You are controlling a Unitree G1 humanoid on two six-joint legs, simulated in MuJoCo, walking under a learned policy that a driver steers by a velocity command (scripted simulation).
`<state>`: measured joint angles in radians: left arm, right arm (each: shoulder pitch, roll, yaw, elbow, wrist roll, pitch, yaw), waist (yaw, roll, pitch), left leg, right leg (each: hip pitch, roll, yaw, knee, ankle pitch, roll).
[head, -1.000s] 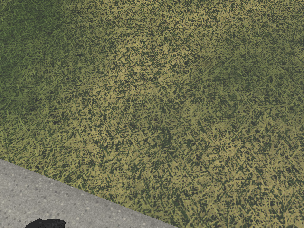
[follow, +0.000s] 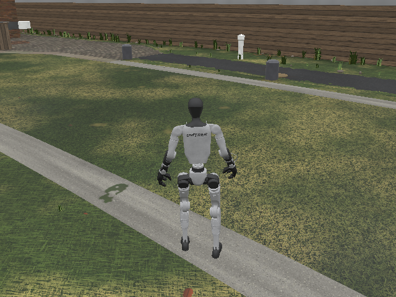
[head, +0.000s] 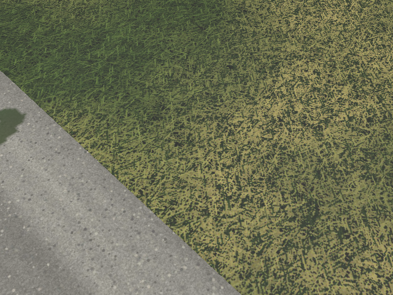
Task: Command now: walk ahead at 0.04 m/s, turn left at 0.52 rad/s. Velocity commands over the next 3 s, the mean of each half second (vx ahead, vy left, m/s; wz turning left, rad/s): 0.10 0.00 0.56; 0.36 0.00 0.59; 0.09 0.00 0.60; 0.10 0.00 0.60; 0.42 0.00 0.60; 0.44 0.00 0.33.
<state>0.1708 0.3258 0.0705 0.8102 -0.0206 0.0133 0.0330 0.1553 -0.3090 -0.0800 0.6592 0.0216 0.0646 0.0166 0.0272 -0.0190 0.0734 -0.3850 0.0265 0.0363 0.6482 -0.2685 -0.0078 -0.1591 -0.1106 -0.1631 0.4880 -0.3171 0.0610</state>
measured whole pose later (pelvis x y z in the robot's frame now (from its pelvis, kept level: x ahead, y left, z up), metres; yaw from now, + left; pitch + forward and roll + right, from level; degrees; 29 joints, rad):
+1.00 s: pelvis +0.23 +0.14 -0.02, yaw +35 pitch +3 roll -1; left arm 0.35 0.31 0.06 0.80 0.00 -0.05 0.02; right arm 0.06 -0.31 -0.06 0.56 0.01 -0.03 0.04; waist 0.07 0.01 0.09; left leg -0.56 -0.04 0.02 0.65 -0.11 0.08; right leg -0.14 -0.08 -0.06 0.97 -0.55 0.06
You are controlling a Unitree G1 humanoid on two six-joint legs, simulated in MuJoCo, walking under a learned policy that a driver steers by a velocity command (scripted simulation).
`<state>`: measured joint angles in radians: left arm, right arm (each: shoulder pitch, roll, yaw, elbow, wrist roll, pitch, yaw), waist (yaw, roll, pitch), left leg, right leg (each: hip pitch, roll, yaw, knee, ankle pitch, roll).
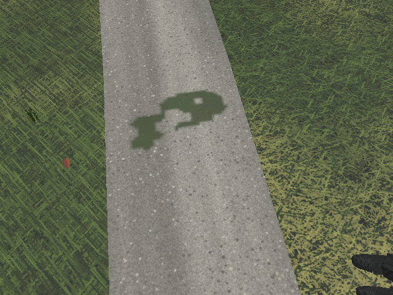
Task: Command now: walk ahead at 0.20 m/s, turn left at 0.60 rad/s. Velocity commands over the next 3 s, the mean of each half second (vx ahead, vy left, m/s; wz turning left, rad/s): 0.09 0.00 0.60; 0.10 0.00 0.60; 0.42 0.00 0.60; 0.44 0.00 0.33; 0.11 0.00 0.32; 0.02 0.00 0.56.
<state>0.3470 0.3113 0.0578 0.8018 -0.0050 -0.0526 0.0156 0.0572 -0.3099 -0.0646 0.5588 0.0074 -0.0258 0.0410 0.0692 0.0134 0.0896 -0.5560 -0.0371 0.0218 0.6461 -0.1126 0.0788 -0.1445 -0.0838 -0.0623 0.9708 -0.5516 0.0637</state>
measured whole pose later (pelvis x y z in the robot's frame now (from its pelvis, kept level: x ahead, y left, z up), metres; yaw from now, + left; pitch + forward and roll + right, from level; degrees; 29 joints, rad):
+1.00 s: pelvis +0.15 +0.03 +0.03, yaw +35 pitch +1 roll -2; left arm 0.17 0.33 0.10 0.69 0.00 -0.04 0.00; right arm 0.33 -0.27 -0.06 0.68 0.01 -0.01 0.00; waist -0.02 -0.05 0.01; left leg -0.19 -0.03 -0.07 0.45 -0.28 0.06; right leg -0.55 -0.04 0.01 1.01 -0.31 0.02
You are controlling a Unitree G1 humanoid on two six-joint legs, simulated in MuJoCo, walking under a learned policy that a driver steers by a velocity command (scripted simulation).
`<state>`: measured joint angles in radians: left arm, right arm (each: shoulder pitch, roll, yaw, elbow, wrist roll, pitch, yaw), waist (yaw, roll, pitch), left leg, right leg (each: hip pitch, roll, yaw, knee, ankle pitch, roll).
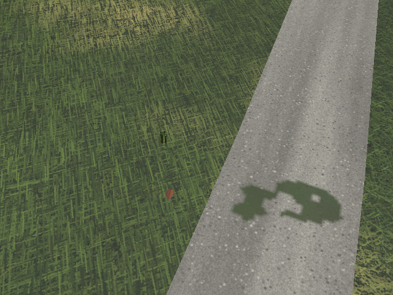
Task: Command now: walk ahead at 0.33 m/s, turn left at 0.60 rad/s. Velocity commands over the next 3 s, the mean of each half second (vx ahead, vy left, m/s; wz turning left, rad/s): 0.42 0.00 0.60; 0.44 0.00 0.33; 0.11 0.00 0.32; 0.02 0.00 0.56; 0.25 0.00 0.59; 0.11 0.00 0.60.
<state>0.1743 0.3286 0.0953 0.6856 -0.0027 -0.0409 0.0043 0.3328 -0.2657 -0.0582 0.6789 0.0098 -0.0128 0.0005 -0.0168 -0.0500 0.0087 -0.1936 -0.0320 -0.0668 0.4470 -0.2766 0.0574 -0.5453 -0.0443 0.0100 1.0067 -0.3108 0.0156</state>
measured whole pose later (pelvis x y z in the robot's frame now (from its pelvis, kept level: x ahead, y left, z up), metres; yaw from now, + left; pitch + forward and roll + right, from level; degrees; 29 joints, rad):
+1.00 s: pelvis +0.46 +0.13 +0.00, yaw +27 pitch +1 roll +0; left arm 0.20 0.32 0.05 0.78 -0.01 -0.07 0.00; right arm 0.23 -0.27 -0.05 0.71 -0.01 -0.06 0.03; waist -0.01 -0.04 0.08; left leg -0.27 -0.06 0.02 0.40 -0.15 0.08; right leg -0.53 -0.10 0.02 1.11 -0.37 0.03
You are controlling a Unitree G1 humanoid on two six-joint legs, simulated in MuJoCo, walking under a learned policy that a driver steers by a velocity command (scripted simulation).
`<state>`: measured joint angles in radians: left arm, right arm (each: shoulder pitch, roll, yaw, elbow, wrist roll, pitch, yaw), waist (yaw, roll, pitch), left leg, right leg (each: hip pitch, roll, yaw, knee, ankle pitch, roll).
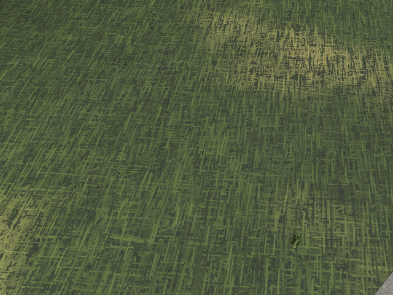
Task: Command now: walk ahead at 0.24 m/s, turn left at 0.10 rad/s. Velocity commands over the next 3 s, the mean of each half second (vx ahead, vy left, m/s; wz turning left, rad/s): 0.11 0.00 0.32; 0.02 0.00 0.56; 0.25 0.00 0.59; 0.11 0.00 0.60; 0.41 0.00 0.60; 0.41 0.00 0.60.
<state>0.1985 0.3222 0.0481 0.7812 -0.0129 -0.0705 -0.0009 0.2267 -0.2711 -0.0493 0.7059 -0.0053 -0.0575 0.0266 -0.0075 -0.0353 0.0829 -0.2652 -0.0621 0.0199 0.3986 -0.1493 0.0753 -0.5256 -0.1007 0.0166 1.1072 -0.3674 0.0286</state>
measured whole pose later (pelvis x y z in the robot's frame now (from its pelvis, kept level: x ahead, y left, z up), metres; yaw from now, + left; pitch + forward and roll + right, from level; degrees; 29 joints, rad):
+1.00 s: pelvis +0.13 +0.02 +0.00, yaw +27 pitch +2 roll -2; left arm 0.08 0.31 0.09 0.79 -0.01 0.01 0.03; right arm 0.19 -0.29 -0.07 0.69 0.01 0.02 -0.04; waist -0.01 -0.02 0.04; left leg -0.27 -0.07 -0.14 0.45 -0.20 0.06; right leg -0.46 0.01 0.07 0.83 -0.34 0.08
